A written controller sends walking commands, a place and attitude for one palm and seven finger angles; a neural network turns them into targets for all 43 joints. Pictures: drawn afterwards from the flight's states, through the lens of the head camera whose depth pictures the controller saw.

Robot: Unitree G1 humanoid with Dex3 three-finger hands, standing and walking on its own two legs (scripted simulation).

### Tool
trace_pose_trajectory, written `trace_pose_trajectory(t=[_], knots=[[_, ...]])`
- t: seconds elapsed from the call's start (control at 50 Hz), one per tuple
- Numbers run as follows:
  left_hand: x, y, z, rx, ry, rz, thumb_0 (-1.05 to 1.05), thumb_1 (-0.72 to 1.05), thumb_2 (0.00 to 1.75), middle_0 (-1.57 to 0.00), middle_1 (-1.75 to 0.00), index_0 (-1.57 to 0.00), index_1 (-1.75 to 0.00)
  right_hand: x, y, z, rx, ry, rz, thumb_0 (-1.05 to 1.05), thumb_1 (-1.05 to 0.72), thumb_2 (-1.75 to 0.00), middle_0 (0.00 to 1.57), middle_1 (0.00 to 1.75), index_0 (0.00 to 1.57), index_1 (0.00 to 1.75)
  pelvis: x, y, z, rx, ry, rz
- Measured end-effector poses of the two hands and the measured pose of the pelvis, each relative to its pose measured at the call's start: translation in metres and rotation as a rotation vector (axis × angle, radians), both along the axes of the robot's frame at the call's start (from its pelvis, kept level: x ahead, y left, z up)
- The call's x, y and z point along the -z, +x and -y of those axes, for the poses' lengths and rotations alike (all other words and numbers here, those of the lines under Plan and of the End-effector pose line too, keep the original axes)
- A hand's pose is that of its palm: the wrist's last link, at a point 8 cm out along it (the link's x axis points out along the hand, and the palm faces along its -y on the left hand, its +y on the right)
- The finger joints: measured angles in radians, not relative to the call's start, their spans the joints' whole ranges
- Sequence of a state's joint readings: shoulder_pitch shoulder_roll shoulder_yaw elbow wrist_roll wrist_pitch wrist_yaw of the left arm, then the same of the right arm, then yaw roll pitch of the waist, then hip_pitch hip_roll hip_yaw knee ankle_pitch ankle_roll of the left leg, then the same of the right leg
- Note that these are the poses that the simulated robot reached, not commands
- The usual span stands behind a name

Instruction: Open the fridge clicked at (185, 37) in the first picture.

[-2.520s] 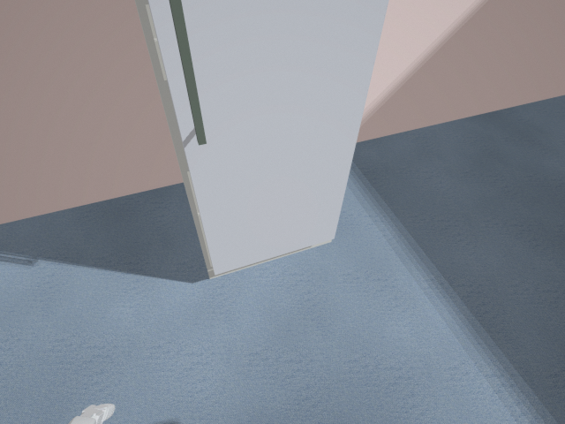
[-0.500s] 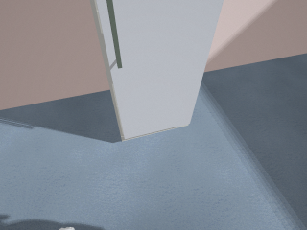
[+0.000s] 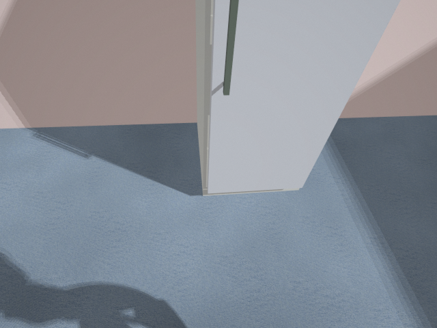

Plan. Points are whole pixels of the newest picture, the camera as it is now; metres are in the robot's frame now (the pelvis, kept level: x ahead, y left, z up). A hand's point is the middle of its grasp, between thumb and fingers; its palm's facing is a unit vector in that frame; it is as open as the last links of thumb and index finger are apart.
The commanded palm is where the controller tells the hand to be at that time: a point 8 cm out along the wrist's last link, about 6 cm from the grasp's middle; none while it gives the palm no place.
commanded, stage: turn to face it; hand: left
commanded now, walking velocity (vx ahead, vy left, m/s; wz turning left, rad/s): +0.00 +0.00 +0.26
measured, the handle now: (230, 30) +0.80 +0.01 +0.16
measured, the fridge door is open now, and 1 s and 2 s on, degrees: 0 0 0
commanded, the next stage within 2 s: take the last steps up to it in 0.04 s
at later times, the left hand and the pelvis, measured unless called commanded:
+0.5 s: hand out of the picture -0.07 +0.07 -0.17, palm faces +0.19 -0.97 -0.15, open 7.4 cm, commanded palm none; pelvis +0.02 -0.06 +0.00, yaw +5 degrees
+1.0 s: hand (158, 302) +0.20 +0.14 -0.18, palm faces +0.04 -0.99 -0.16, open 7.4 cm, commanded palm none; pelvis +0.16 -0.06 +0.00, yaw -1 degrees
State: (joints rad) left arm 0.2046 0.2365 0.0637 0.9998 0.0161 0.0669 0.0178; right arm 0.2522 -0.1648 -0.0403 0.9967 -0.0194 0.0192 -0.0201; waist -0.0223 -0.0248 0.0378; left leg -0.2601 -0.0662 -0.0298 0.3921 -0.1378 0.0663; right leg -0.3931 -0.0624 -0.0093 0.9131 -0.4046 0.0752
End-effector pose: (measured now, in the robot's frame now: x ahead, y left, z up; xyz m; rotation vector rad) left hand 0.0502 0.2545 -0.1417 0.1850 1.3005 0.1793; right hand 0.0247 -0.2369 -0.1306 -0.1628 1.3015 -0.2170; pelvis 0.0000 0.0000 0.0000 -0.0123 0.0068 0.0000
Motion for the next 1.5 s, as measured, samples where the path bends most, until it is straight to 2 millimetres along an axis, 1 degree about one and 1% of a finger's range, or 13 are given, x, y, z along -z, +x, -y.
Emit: trace_pose_trajectory(t=[0.18, 0.3, 0.46, 0.58, 0.68, 0.72, 0.78, 0.94, 1.04, 1.16, 1.24, 1.36, 1.5], knots=[[-0.010, -0.014, 0.043, -0.036, 0.039, 0.083, 0.00, 0.91, 0.90, -0.20, -0.29, -0.20, -0.30, 0.026, 0.000, 0.036, -0.041, 0.057, 0.008, 0.00, -0.91, -0.89, 0.20, 0.30, 0.20, 0.30, 0.009, -0.015, 0.036, -0.048, 0.038, 0.010], [-0.019, -0.055, 0.078, -0.097, 0.017, 0.049, 0.00, 0.91, 0.90, -0.20, -0.29, -0.20, -0.30, 0.020, 0.004, 0.055, -0.080, 0.079, -0.008, 0.01, -0.91, -0.89, 0.20, 0.30, 0.20, 0.30, -0.002, -0.009, 0.057, -0.072, 0.049, 0.020], [-0.007, -0.116, 0.122, -0.183, -0.081, -0.129, 0.00, 0.91, 0.90, -0.20, -0.29, -0.20, -0.30, 0.016, 0.015, 0.068, -0.097, 0.053, -0.059, 0.01, -0.91, -0.89, 0.20, 0.30, 0.20, 0.30, -0.002, 0.010, 0.066, -0.095, 0.018, 0.008], [-0.001, -0.149, 0.143, -0.244, -0.159, -0.288, 0.00, 0.91, 0.90, -0.20, -0.29, -0.20, -0.30, 0.011, 0.057, 0.054, -0.131, 0.030, -0.053, 0.01, -0.91, -0.89, 0.20, 0.30, 0.19, 0.30, 0.002, 0.033, 0.059, -0.082, -0.002, -0.007], [0.009, -0.151, 0.138, -0.257, -0.210, -0.397, 0.00, 0.91, 0.90, -0.21, -0.30, -0.20, -0.30, 0.011, 0.117, 0.025, -0.149, 0.017, 0.060, 0.01, -0.91, -0.89, 0.20, 0.30, 0.19, 0.30, 0.012, 0.062, 0.044, -0.056, -0.013, -0.005], [0.015, -0.139, 0.129, -0.227, -0.221, -0.423, 0.00, 0.91, 0.90, -0.21, -0.30, -0.20, -0.30, 0.010, 0.132, 0.016, -0.126, 0.014, 0.116, 0.01, -0.91, -0.89, 0.20, 0.30, 0.20, 0.30, 0.015, 0.072, 0.040, -0.030, 0.000, 0.006], [0.018, -0.096, 0.108, -0.155, -0.201, -0.394, 0.00, 0.91, 0.90, -0.20, -0.29, -0.20, -0.30, 0.002, 0.139, 0.016, -0.047, -0.004, 0.165, -0.01, -0.94, -0.89, 0.20, 0.30, 0.20, 0.30, 0.010, 0.089, 0.036, 0.000, 0.005, 0.019], [0.017, 0.082, 0.064, -0.054, -0.096, -0.072, 0.00, 0.91, 0.90, -0.20, -0.29, -0.19, -0.30, -0.005, 0.110, 0.043, 0.014, -0.038, -0.009, -0.02, -0.95, -0.89, 0.20, 0.30, 0.20, 0.30, 0.000, 0.140, 0.050, 0.010, -0.001, 0.025], [0.008, 0.187, 0.078, 0.030, -0.065, 0.052, 0.00, 0.91, 0.90, -0.20, -0.29, -0.19, -0.30, 0.004, 0.081, 0.052, 0.084, 0.015, -0.175, -0.01, -0.93, -0.89, 0.20, 0.30, 0.20, 0.30, 0.004, 0.176, 0.072, 0.018, 0.008, 0.024], [0.011, 0.294, 0.127, 0.120, -0.024, 0.144, 0.00, 0.91, 0.90, -0.20, -0.29, -0.19, -0.30, 0.028, 0.074, 0.078, 0.161, 0.103, -0.365, 0.00, -0.91, -0.89, 0.20, 0.30, 0.20, 0.30, 0.027, 0.233, 0.116, 0.012, 0.032, 0.014], [0.012, 0.316, 0.158, 0.108, -0.016, 0.150, 0.00, 0.91, 0.90, -0.20, -0.29, -0.19, -0.30, 0.037, 0.116, 0.110, 0.150, 0.109, -0.369, 0.01, -0.91, -0.89, 0.20, 0.30, 0.20, 0.30, 0.029, 0.257, 0.139, 0.011, 0.020, 0.026], [0.003, 0.312, 0.183, 0.020, -0.019, 0.100, -0.01, 0.94, 0.90, -0.21, -0.29, -0.20, -0.30, 0.028, 0.234, 0.151, 0.051, 0.055, -0.151, 0.01, -0.91, -0.89, 0.20, 0.30, 0.19, 0.30, 0.011, 0.291, 0.160, -0.017, -0.001, 0.021], [0.006, 0.297, 0.195, -0.025, -0.031, 0.032, -0.01, 0.94, 0.90, -0.21, -0.30, -0.20, -0.30, 0.021, 0.345, 0.158, -0.033, 0.036, 0.041, 0.00, -0.92, -0.89, 0.19, 0.30, 0.19, 0.30, 0.009, 0.313, 0.165, -0.006, -0.014, 0.020]])
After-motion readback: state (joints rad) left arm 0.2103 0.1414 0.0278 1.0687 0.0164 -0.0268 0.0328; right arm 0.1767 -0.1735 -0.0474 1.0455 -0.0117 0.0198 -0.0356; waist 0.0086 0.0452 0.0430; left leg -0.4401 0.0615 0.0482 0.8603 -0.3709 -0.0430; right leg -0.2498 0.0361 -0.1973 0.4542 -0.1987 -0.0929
